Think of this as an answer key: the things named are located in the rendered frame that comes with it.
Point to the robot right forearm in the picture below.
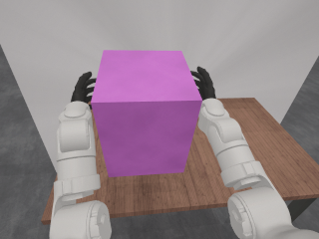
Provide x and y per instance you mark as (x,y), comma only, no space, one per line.
(239,169)

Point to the robot right hand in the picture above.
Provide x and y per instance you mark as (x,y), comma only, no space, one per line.
(205,84)

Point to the robot left upper arm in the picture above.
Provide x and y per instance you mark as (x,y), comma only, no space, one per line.
(85,220)

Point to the robot left forearm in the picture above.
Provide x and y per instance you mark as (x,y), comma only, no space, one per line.
(77,175)

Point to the table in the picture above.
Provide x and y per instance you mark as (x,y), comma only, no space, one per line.
(291,170)

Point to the robot right upper arm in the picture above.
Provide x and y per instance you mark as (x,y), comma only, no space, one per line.
(260,213)

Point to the robot left hand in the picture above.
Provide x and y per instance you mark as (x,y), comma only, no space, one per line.
(80,94)

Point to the carton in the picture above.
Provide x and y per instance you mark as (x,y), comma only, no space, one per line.
(146,105)

